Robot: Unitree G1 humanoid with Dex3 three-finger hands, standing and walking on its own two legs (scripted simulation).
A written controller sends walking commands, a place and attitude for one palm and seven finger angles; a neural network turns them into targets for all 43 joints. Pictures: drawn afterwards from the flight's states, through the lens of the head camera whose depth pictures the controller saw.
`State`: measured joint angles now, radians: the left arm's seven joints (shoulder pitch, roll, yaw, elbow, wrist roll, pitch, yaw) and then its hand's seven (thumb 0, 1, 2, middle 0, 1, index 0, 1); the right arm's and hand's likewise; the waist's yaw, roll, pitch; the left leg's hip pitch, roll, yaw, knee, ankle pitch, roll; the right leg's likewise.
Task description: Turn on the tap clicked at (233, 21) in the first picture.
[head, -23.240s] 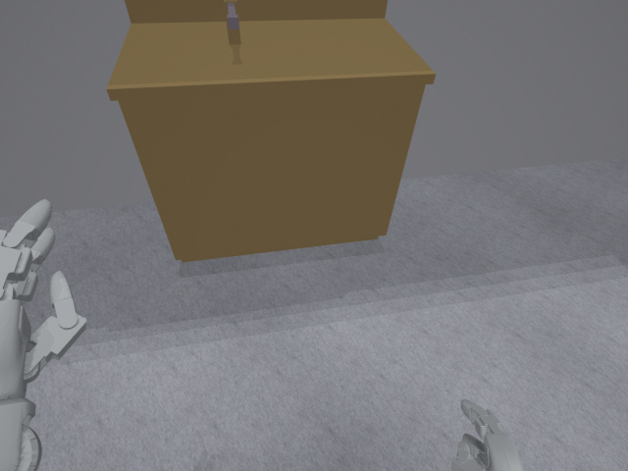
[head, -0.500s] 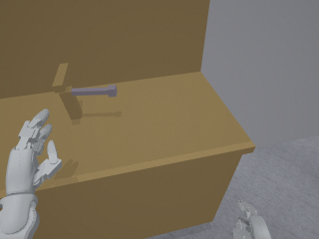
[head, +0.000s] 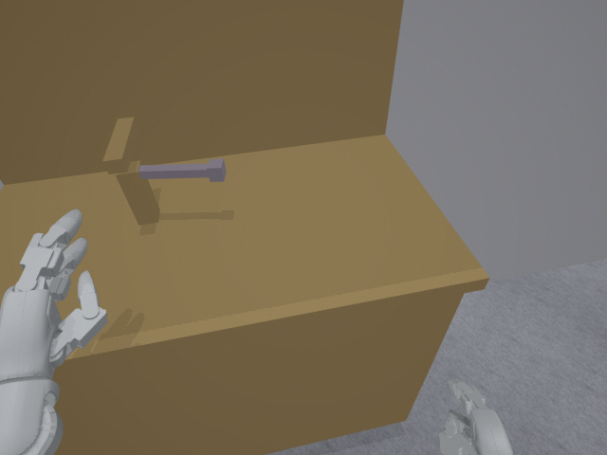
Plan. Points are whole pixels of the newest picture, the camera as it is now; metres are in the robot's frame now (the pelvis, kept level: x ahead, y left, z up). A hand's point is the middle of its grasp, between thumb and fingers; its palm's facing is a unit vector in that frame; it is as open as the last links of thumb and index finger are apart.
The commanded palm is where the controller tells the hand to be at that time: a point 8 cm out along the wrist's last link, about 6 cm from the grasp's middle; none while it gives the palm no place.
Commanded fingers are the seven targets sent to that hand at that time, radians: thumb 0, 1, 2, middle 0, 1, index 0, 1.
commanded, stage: step back with the hand held close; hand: left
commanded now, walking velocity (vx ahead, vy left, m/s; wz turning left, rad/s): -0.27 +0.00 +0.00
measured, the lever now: (216, 170) +0.52 +0.21 +0.12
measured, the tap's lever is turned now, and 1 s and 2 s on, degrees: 79 79 79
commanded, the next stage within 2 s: stop stepping back and stand still in 1.28 s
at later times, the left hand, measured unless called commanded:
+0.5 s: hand (69, 351) +0.17 +0.26 +0.14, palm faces +0.35 -0.83 -0.43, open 7.4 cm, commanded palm +0.12 +0.30 +0.17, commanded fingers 0.00 0.90 0.90 -0.20 -0.30 -0.20 -0.30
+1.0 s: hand (56, 421) +0.10 +0.23 +0.15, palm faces +0.31 -0.86 -0.41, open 7.4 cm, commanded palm +0.05 +0.28 +0.17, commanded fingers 0.00 0.90 0.90 -0.20 -0.30 -0.20 -0.30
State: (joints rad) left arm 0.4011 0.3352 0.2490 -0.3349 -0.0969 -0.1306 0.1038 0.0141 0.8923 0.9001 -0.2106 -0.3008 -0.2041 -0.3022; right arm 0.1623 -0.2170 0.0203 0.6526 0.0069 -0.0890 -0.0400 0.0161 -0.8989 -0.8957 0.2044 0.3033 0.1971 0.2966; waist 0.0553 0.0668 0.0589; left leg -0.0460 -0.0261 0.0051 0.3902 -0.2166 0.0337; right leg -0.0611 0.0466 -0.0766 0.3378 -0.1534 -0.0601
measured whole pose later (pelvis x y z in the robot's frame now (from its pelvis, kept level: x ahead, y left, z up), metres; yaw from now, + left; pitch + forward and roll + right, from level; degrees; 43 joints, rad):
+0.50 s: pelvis -0.05 +0.02 -0.02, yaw +0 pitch +0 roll -1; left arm 0.52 0.39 0.32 -0.52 -0.06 -0.15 0.16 0.01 0.89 0.90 -0.21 -0.30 -0.21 -0.30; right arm 0.21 -0.24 0.00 0.57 0.01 -0.03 -0.07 0.02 -0.90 -0.90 0.20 0.30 0.20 0.30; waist 0.01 0.02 0.05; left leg -0.36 -0.04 0.03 0.59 -0.23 0.07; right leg -0.37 0.02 -0.07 0.52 -0.16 -0.03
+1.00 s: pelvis -0.11 +0.00 -0.01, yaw +1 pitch +2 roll -1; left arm 0.54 0.39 0.31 -0.58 -0.07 -0.16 0.13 0.01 0.89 0.90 -0.22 -0.30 -0.21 -0.30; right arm 0.14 -0.21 -0.02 0.57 0.02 -0.01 -0.07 0.01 -0.90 -0.90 0.21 0.30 0.20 0.30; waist -0.01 0.01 0.02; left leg -0.45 0.00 -0.03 0.78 -0.34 -0.01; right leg -0.31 0.05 0.00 0.53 -0.26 -0.03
